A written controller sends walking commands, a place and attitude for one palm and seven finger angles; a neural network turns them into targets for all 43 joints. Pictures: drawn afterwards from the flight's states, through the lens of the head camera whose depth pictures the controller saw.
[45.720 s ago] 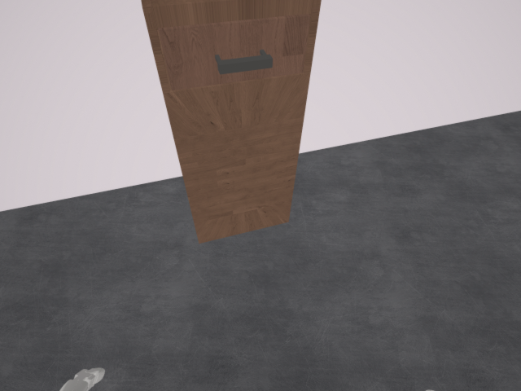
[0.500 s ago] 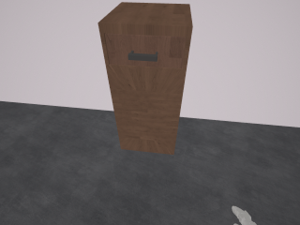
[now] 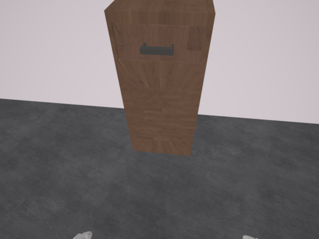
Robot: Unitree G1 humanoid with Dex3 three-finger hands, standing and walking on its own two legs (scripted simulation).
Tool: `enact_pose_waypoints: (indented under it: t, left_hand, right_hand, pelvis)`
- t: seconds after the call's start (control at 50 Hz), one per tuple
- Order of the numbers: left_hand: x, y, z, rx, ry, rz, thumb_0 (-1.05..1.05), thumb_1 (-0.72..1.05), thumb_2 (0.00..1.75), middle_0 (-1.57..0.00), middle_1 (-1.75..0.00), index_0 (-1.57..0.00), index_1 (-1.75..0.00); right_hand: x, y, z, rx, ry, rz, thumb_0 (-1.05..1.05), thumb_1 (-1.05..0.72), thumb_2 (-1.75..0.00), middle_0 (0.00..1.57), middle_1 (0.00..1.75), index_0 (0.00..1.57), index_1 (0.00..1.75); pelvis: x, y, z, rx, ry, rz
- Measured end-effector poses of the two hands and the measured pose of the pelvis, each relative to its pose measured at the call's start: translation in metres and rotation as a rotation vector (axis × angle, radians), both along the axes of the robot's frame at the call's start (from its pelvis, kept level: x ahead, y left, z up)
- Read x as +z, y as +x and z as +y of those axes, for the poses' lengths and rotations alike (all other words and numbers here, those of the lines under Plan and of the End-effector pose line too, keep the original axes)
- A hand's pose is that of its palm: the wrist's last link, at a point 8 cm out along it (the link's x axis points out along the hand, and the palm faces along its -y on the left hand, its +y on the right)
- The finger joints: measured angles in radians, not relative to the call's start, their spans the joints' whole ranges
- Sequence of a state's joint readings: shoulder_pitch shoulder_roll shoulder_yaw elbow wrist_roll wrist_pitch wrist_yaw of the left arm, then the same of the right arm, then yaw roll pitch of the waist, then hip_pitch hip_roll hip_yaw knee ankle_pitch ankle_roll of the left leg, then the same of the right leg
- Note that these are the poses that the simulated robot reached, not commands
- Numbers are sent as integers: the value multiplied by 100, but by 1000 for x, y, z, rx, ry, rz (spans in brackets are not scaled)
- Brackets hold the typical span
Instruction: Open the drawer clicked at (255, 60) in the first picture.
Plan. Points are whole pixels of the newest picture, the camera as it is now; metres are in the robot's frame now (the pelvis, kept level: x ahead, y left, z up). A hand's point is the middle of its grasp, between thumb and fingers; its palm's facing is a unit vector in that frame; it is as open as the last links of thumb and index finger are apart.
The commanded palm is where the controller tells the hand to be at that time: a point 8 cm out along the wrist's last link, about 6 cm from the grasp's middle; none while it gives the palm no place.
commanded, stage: let the arm hang, fingers relaxed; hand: left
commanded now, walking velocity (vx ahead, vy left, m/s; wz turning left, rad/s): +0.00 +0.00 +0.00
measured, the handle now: (157, 48) +0.83 +0.03 +0.10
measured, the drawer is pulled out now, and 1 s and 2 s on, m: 0.00 0.00 0.00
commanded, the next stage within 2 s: look to check the result in 0.82 s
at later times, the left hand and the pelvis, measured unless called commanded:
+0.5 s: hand out of the picture -0.03 +0.24 -0.14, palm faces +0.01 -0.95 -0.30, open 7.4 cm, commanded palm none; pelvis -0.02 +0.03 +0.02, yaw -1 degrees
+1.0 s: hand out of the picture +0.03 +0.22 -0.14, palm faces -0.03 -0.96 -0.27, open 7.4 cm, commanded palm none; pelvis -0.02 +0.01 +0.03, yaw -1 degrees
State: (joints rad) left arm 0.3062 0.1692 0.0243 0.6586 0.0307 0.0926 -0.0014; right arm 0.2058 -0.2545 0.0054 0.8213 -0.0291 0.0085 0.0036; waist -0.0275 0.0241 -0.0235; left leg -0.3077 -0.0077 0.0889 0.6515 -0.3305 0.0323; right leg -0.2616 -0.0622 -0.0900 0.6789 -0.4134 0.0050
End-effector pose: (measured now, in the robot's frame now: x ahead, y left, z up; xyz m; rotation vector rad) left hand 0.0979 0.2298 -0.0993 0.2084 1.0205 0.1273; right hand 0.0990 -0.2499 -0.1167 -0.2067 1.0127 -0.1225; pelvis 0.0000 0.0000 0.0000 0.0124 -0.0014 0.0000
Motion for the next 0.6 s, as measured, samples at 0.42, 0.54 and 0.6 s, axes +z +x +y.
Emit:
enact_pose_waypoints:
  t: [0.42,0.54,0.6]
  left_hand:
    - [-8,-151,57,133,48,465,0,92,90,-20,-30,-20,-30]
    - [-5,-118,59,98,70,370,0,91,90,-20,-30,-19,-30]
    - [-5,-102,56,77,66,325,0,91,90,-20,-30,-19,-30]
  right_hand:
    - [-9,-105,44,-76,35,345,1,-91,-90,20,30,20,30]
    - [-12,-107,44,-91,55,325,1,-91,-90,20,30,20,30]
    - [-11,-109,38,-101,49,320,1,-91,-90,20,30,20,30]
  pelvis:
    - [22,-14,29,-14,-16,-21]
    - [23,-17,28,-23,-8,-29]
    - [23,-18,25,-26,-7,-31]
